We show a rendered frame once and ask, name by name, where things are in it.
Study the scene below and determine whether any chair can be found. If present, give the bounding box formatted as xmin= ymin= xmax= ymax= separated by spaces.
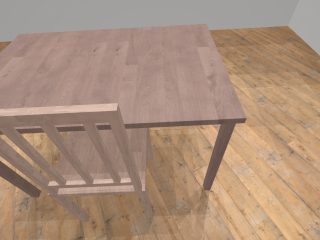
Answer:
xmin=0 ymin=103 xmax=153 ymax=222

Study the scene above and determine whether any table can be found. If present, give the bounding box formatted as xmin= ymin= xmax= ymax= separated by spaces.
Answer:
xmin=0 ymin=23 xmax=247 ymax=198

